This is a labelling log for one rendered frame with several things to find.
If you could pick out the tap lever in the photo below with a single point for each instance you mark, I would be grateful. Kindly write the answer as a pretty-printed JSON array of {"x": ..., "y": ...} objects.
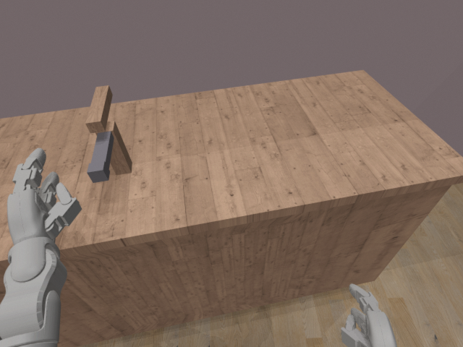
[{"x": 98, "y": 169}]

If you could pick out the left robot hand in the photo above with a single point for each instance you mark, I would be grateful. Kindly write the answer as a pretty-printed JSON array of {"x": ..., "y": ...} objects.
[{"x": 32, "y": 211}]

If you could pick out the robot left forearm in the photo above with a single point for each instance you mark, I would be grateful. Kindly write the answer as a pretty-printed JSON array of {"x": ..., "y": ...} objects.
[{"x": 31, "y": 308}]

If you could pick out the right robot hand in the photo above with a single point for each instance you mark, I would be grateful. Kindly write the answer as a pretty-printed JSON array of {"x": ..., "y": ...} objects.
[{"x": 376, "y": 330}]

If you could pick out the counter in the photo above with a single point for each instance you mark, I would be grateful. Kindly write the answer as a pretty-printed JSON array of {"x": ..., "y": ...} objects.
[{"x": 230, "y": 199}]

